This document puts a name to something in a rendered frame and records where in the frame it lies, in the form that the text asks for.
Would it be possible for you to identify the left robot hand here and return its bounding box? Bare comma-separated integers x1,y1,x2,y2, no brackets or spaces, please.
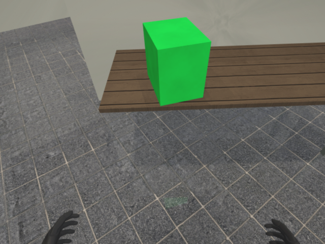
42,210,80,244

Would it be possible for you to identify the right robot hand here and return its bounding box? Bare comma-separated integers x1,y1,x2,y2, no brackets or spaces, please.
264,219,300,244

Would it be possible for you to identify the table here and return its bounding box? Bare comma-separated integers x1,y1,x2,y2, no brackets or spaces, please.
99,42,325,156

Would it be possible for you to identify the carton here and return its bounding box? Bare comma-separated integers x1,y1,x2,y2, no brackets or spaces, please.
143,17,211,106

